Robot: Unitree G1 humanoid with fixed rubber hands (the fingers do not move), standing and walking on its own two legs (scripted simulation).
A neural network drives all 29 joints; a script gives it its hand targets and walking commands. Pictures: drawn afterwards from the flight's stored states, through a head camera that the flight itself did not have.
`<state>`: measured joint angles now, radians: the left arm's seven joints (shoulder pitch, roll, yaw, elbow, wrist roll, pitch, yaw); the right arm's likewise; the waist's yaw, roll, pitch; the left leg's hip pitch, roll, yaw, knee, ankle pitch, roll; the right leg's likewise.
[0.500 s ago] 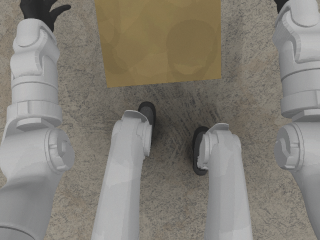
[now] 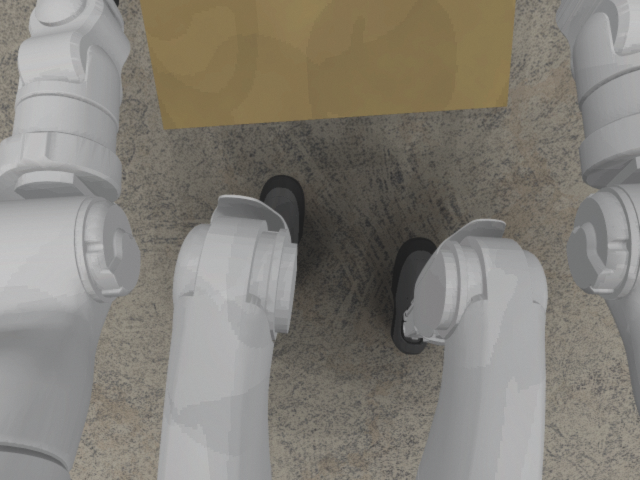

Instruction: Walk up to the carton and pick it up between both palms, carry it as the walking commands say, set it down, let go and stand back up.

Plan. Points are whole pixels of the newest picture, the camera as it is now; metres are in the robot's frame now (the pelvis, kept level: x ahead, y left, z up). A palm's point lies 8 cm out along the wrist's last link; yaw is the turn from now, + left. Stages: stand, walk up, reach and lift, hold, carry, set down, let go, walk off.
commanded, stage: reach and lift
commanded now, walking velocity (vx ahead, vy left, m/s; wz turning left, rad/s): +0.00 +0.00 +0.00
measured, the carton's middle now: (326, 15) +0.51 +0.08 -0.25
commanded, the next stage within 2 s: none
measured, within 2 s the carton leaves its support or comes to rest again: leaves its support in 1.76 s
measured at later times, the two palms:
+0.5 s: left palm out of the picture +0.50 +0.28 -0.20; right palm out of the picture +0.58 -0.12 -0.19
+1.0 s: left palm out of the picture +0.52 +0.27 -0.20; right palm out of the picture +0.58 -0.09 -0.19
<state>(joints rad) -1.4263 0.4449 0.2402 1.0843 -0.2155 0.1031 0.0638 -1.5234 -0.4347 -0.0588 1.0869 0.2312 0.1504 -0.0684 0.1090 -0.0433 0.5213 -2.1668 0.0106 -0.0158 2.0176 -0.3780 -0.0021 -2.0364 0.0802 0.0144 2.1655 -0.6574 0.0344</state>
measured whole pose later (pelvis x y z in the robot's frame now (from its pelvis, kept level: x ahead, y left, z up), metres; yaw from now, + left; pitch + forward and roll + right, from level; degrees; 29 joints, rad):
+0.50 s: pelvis +0.01 -0.01 -0.02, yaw +0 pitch +31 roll +1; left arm -1.39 0.45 0.21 1.11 -0.26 0.05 0.07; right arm -1.49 -0.43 0.03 1.05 0.28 0.11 -0.10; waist 0.11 -0.05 0.52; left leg -2.20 0.03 -0.01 2.09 -0.43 -0.01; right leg -2.08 0.08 0.01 2.24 -0.69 0.01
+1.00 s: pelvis +0.01 +0.00 -0.02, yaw +0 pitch +31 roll -1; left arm -1.48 0.42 0.09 1.18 -0.31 0.04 0.11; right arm -1.55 -0.37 0.04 1.12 0.23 0.09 -0.11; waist 0.11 -0.03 0.52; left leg -2.22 0.01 -0.01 2.08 -0.40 0.01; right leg -2.08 0.07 0.02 2.22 -0.68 0.04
